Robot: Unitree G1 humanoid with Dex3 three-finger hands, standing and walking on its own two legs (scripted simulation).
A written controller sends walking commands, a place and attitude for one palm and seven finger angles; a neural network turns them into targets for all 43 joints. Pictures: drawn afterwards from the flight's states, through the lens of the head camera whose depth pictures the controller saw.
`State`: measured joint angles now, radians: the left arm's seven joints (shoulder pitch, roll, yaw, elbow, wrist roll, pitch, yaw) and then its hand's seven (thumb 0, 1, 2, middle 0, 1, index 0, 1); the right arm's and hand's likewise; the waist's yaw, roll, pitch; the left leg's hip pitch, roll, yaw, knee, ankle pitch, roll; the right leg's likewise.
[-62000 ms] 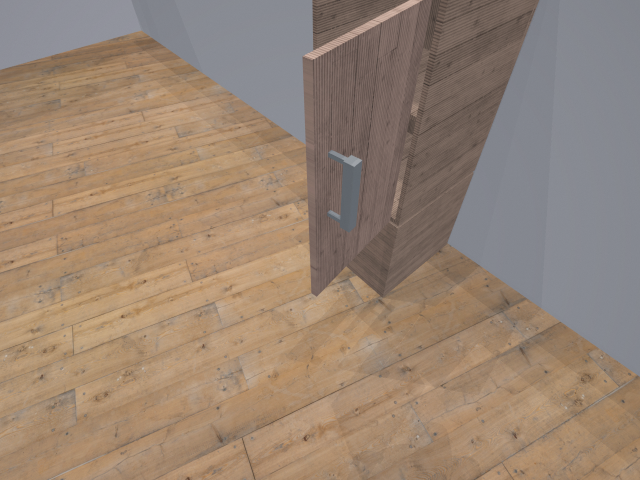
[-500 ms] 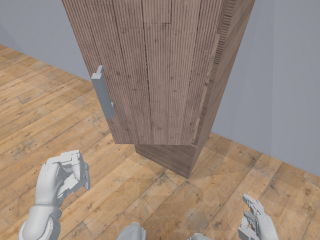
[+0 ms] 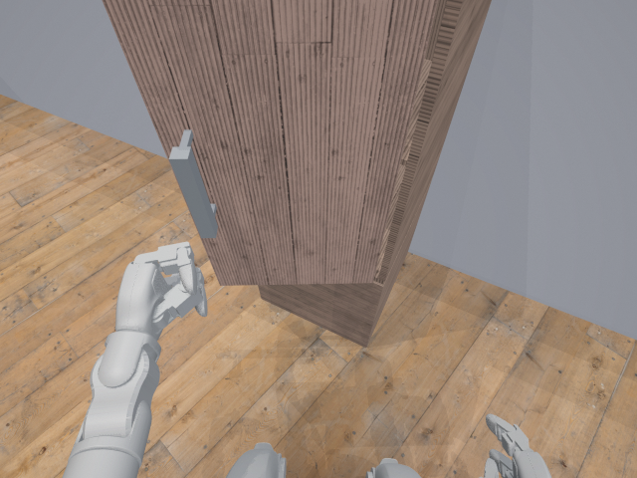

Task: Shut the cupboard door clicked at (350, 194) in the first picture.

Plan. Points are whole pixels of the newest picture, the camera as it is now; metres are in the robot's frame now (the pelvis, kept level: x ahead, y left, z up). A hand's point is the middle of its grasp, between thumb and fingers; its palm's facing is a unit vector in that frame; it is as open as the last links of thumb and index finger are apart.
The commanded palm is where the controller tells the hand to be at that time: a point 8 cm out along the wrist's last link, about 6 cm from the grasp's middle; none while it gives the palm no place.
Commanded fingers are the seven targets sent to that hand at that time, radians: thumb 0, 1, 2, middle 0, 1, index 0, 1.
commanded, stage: bring the fist close to the handle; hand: left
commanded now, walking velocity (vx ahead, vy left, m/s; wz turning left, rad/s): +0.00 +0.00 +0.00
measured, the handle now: (199, 187) +0.49 +0.20 +0.06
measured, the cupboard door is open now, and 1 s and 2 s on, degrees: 28 28 11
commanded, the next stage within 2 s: push the door shut along its arc in 0.76 s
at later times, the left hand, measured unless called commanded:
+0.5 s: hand (220, 235) +0.40 +0.15 +0.07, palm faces +0.07 -1.00 -0.03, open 3.1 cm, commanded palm +0.37 +0.20 +0.07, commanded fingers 0.00 0.90 0.90 -1.30 -1.50 -1.30 -1.50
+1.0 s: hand (213, 236) +0.41 +0.16 +0.06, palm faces +0.03 -1.00 -0.02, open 3.1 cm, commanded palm +0.39 +0.21 +0.07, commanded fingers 0.00 0.90 0.90 -1.30 -1.50 -1.30 -1.50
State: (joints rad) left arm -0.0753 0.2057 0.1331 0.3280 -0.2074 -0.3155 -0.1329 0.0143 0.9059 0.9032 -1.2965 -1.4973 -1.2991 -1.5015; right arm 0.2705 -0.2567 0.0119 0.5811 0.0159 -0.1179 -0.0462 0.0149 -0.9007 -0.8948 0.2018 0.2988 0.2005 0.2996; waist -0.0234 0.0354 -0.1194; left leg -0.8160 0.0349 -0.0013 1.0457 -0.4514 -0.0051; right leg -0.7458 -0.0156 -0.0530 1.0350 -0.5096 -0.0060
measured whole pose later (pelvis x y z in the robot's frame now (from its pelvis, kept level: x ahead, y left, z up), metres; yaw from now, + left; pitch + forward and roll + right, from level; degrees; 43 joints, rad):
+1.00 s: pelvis +0.00 -0.01 +0.00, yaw -1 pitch +15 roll -1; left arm -0.47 0.26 0.23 0.81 -0.18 -0.40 -0.15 0.02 0.91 0.90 -1.30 -1.50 -1.30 -1.50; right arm 0.30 -0.26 0.00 0.63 0.02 -0.03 -0.04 0.01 -0.90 -0.89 0.20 0.30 0.20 0.30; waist -0.06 0.03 -0.13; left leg -0.85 0.05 0.01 1.02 -0.43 -0.01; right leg -0.79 0.00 -0.04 1.02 -0.49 -0.01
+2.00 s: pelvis -0.01 +0.00 -0.03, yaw -3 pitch +24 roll -3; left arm -1.04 0.53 0.35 1.24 -0.07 -0.33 -0.35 0.02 0.91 0.90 -1.30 -1.50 -1.30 -1.50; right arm 0.40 -0.27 0.03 0.65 0.00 0.00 -0.01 0.01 -0.90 -0.89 0.20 0.30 0.20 0.30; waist -0.22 0.06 -0.12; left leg -1.11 0.08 0.00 1.17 -0.47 0.00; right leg -1.05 0.02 -0.04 1.13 -0.50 -0.01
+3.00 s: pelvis -0.03 +0.02 -0.06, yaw -3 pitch +30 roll -6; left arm -1.45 0.50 0.26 1.36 -0.01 -0.15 -0.09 0.02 0.87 1.04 -1.30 -1.50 -1.32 -1.50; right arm 0.43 -0.25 0.05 0.71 -0.08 -0.12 0.01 0.01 -0.90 -0.89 0.20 0.30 0.20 0.30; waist -0.27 0.06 -0.12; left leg -1.38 0.05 -0.06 1.30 -0.46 0.01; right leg -1.26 0.01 -0.09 1.23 -0.49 0.01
